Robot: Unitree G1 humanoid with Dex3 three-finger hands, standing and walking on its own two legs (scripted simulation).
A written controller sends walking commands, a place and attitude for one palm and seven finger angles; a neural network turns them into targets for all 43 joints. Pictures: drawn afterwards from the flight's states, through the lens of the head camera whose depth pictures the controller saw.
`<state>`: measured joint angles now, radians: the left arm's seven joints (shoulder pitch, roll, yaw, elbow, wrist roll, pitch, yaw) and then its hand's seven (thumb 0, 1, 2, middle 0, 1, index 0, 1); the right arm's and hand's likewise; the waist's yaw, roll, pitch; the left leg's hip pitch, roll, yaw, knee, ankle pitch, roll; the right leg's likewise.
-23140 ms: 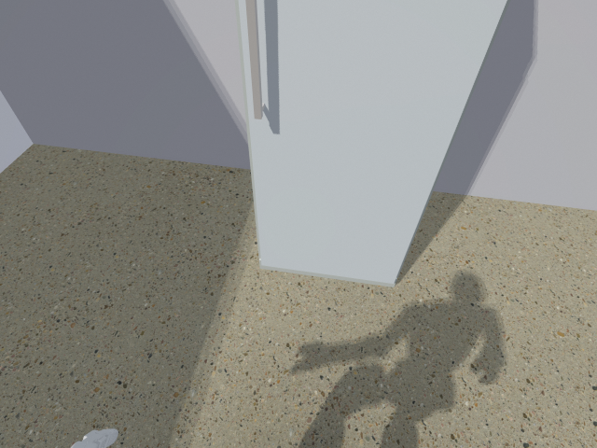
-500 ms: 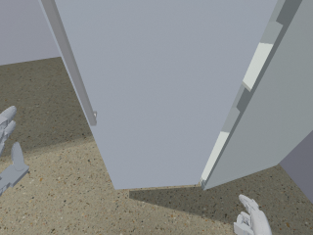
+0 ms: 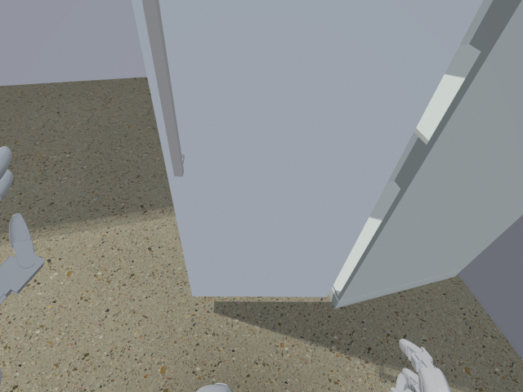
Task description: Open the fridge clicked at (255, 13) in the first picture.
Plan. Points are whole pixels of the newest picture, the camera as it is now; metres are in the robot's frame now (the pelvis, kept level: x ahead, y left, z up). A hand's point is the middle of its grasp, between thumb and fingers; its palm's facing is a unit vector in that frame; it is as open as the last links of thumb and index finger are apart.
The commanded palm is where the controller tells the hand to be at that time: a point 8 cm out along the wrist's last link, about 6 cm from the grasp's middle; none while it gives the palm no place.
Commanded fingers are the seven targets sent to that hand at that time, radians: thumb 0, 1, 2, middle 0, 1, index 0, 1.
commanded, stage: step back with the hand held close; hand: left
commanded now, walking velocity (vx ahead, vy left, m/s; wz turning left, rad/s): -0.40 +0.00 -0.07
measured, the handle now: (165, 75) +0.52 +0.22 +0.22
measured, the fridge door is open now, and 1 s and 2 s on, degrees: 76 76 76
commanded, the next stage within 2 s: stop stepping back and stand still in 0.48 s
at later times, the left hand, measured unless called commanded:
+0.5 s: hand (15, 298) +0.16 +0.25 +0.19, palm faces +0.30 -0.86 -0.42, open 7.4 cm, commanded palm +0.08 +0.30 +0.19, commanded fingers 0.00 0.90 0.90 -0.20 -0.30 -0.20 -0.30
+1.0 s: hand out of the picture +0.07 +0.27 +0.18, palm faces +0.33 -0.82 -0.46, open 7.4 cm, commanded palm +0.03 +0.31 +0.19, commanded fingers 0.00 0.90 0.90 -0.20 -0.30 -0.20 -0.30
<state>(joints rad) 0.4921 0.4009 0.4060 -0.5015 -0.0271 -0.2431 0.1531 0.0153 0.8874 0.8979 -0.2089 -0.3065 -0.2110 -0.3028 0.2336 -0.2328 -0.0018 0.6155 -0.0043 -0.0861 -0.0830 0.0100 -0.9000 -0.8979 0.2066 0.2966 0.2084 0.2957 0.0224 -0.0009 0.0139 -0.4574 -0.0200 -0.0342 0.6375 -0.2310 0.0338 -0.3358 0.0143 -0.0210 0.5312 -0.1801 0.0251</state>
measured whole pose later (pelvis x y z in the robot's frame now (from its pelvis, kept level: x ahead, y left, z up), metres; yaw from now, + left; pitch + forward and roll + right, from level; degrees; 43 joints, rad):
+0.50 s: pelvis -0.07 +0.01 +0.00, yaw -3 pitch +1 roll -4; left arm 0.47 0.48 0.43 -0.50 -0.09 -0.23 0.09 0.02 0.89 0.90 -0.21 -0.31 -0.21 -0.30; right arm 0.17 -0.16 0.01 0.61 -0.02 -0.08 -0.07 0.01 -0.90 -0.90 0.21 0.30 0.21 0.30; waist -0.03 0.00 -0.02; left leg -0.48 0.02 0.01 0.36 0.08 0.03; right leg -0.13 0.07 0.01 0.49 -0.43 -0.02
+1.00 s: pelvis -0.14 +0.03 +0.01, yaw -5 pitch +0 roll -1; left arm 0.58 0.44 0.40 -0.50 -0.04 -0.20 0.12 0.02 0.89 0.90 -0.21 -0.31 -0.21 -0.30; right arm 0.25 -0.18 0.01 0.64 -0.02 -0.12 -0.07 0.01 -0.90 -0.90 0.21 0.30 0.21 0.30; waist 0.02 -0.02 -0.04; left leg -0.43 -0.04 0.00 0.69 -0.28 0.00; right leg -0.19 0.06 -0.02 0.45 -0.26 -0.06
